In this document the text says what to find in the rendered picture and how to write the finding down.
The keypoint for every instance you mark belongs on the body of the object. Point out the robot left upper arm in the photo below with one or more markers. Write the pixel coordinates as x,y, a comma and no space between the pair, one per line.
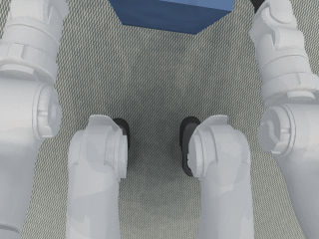
29,113

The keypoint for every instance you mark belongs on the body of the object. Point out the right robot forearm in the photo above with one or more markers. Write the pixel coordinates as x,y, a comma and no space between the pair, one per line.
281,57

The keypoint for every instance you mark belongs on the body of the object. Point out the right robot hand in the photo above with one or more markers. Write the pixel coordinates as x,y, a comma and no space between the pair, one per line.
256,4

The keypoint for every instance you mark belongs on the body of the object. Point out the robot right foot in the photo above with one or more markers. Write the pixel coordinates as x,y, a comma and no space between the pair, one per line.
187,127

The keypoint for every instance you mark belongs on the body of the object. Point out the robot right upper arm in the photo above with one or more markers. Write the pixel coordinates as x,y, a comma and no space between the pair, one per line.
290,132

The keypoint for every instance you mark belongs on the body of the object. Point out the robot right thigh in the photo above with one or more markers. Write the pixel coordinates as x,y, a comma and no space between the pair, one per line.
226,210

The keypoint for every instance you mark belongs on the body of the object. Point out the carton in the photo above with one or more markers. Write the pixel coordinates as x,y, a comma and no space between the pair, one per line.
181,16

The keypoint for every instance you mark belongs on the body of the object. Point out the left robot forearm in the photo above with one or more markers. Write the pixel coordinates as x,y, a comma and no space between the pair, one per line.
31,40

